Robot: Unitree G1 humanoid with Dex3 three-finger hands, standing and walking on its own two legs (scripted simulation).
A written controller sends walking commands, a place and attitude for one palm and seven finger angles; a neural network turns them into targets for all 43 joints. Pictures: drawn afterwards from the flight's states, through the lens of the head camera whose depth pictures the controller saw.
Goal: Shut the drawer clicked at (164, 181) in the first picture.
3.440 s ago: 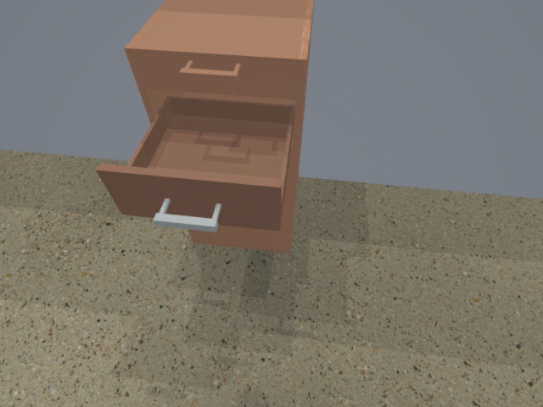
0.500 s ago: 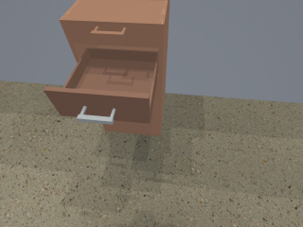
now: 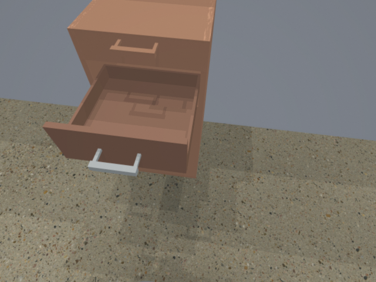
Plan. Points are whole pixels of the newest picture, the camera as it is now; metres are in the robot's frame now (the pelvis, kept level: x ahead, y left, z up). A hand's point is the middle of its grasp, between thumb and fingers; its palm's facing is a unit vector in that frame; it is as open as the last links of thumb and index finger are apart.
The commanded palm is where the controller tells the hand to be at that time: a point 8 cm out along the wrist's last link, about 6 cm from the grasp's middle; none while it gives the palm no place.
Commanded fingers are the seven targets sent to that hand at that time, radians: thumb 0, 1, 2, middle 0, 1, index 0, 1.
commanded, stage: take the last steps up to it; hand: left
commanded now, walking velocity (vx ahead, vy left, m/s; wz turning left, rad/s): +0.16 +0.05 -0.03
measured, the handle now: (115, 161) +0.40 +0.24 -0.08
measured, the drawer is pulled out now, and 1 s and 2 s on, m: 0.30 0.30 0.30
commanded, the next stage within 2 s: come to a stop and stand still in 0.08 s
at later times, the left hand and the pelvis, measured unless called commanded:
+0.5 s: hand (118, 258) +0.18 +0.19 -0.16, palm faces +0.05 -0.96 -0.27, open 7.4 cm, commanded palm none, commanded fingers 0.00 0.90 0.90 -0.20 -0.30 -0.20 -0.30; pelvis +0.11 -0.01 +0.00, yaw +1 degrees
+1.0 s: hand (123, 281) +0.13 +0.17 -0.17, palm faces +0.04 -0.97 -0.22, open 7.4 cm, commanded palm none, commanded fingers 0.00 0.90 0.90 -0.20 -0.30 -0.20 -0.30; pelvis +0.12 -0.01 +0.00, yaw -1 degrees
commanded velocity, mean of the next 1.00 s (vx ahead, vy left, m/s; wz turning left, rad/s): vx -0.08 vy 0.02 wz -0.01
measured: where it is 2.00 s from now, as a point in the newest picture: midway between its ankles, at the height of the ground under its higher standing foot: outside the picture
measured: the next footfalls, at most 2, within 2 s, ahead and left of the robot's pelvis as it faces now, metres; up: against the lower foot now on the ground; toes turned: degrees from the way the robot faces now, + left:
left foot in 0.30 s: +0.13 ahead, +0.14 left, +0.00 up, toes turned +5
right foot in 0.52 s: +0.10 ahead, -0.10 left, +0.00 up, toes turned -1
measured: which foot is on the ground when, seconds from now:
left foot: down 0.00-0.12, up 0.14-0.28, down 0.30-0.54, up 0.56-0.84, down 0.86-1.00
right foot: down 0.00-0.42, up 0.44-0.50, down 0.52-1.00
